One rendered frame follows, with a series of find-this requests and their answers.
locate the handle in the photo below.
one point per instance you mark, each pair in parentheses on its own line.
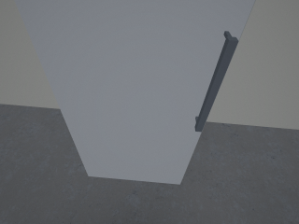
(226,56)

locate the fridge door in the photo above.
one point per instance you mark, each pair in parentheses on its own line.
(131,76)

